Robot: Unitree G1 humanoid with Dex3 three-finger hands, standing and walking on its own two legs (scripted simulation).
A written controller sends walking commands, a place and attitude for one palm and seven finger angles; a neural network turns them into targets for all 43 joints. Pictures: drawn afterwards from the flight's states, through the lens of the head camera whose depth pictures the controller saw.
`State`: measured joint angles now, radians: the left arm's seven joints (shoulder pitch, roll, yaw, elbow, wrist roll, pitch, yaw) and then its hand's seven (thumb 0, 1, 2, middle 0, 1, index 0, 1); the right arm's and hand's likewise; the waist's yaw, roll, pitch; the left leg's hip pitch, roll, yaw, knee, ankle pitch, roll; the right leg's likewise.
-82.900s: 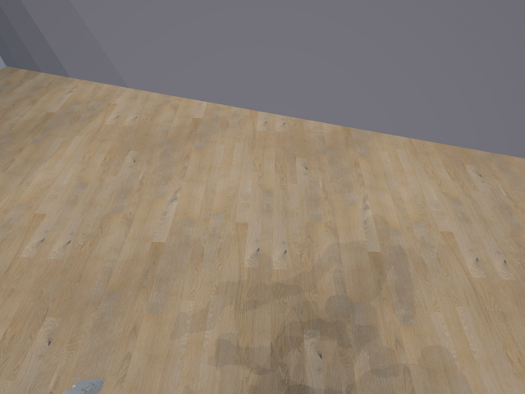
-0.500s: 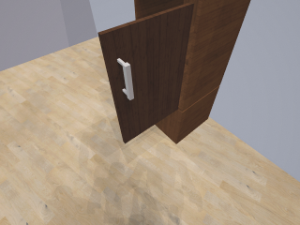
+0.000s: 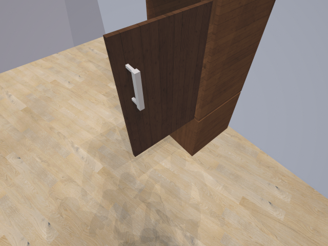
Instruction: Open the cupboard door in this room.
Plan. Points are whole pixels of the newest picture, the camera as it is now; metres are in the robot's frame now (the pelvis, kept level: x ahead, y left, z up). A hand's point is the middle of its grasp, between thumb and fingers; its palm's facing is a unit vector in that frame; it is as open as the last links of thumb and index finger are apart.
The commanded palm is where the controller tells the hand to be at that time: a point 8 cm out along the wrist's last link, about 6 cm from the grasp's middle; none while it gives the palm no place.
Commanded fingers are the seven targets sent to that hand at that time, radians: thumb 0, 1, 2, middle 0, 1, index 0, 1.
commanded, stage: look to check the result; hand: left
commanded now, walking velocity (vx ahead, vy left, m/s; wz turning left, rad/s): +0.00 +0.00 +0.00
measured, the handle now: (135, 88) +0.55 +0.13 +0.06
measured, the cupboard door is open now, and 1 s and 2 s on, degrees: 88 88 88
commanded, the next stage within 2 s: stand and wait in 0.12 s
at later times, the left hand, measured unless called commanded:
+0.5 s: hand out of the picture +0.07 +0.23 -0.16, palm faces -0.02 -0.95 -0.30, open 7.4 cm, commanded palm none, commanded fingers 0.00 0.90 0.90 -0.20 -0.30 -0.20 -0.30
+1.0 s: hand out of the picture +0.07 +0.24 -0.16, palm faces -0.02 -0.95 -0.30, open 7.4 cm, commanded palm none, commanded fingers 0.00 0.90 0.90 -0.20 -0.30 -0.20 -0.30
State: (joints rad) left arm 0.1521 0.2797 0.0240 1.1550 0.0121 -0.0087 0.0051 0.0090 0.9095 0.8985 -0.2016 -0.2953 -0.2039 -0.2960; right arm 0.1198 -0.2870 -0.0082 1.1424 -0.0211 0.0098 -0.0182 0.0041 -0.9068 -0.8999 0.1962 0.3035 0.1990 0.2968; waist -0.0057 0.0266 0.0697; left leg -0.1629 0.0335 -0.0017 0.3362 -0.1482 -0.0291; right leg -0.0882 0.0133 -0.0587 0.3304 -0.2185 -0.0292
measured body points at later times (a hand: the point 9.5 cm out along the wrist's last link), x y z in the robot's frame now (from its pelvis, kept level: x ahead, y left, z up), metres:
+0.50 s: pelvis +0.01 +0.00 +0.00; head +0.03 +0.00 +0.45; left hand +0.08 +0.28 -0.14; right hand +0.07 -0.27 -0.15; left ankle +0.02 +0.14 -0.75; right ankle -0.02 -0.10 -0.75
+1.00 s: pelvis +0.02 +0.01 +0.00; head +0.04 +0.00 +0.45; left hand +0.07 +0.29 -0.14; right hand +0.07 -0.27 -0.15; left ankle +0.02 +0.14 -0.75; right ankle -0.02 -0.10 -0.75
